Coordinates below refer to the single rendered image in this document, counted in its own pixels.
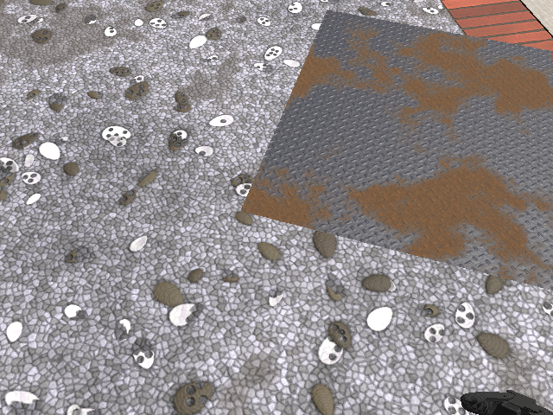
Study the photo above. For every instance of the right robot hand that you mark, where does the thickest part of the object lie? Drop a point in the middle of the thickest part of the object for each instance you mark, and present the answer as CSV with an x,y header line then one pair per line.
x,y
496,403

